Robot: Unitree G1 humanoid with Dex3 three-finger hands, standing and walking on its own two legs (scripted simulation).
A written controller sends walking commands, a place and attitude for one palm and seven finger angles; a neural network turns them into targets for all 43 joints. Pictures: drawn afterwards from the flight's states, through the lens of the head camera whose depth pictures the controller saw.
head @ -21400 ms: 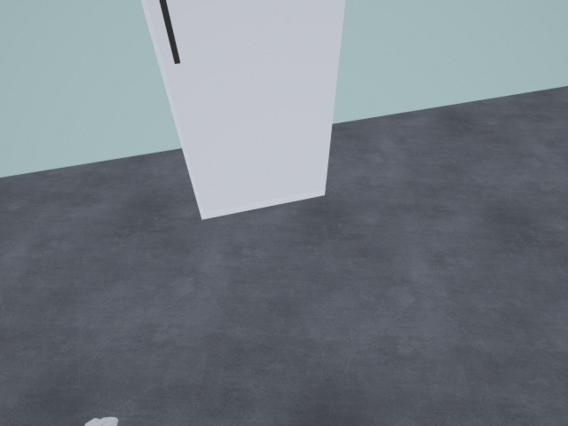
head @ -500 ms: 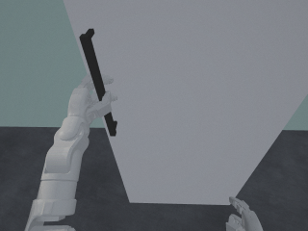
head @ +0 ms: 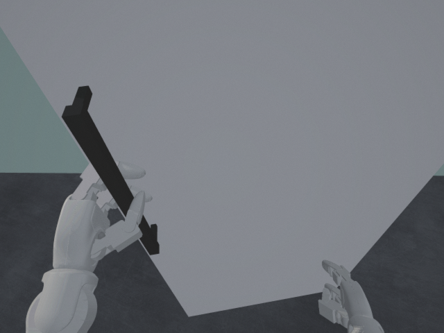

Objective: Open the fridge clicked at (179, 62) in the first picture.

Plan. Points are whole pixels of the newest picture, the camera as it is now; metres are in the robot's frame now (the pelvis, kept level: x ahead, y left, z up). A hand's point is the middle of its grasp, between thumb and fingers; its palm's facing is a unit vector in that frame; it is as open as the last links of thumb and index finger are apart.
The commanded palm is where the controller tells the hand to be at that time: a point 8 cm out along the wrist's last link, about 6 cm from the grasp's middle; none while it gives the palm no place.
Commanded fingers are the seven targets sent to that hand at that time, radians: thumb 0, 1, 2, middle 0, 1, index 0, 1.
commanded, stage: walk backward, drawing the door open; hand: left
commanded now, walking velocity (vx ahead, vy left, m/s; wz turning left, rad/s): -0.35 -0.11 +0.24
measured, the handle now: (127, 191) +0.27 +0.15 +0.17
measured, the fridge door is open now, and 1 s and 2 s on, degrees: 12 29 53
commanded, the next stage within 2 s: none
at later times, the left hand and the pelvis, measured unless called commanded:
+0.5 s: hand (140, 279) +0.16 +0.11 +0.17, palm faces +0.20 -0.95 -0.24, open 6.6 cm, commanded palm +0.12 +0.15 +0.17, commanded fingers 0.00 0.90 0.90 -0.45 -1.40 -0.45 -1.40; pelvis -0.07 -0.04 -0.01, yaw +11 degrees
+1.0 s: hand out of the picture +0.08 +0.05 +0.17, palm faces +0.45 -0.88 -0.16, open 6.4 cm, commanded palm +0.04 +0.08 +0.17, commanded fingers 0.00 0.90 0.90 -0.45 -1.40 -0.45 -1.40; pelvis -0.13 -0.17 +0.00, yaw +25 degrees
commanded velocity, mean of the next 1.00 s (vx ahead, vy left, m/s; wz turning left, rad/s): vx -0.26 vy -0.21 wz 0.43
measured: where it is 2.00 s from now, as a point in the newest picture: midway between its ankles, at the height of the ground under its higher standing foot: outside the picture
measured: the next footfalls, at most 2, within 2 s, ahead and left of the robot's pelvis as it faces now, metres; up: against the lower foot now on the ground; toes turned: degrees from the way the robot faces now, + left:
right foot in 0.06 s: +0.01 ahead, -0.09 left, +0.00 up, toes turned +0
left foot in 0.52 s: -0.08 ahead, +0.11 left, +0.00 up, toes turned +14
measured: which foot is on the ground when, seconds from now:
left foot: down 0.00-0.12, up 0.14-0.50, down 0.52-0.80, up 0.82-1.00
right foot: up 0.00-0.04, down 0.06-0.52, up 0.54-0.76, down 0.78-1.00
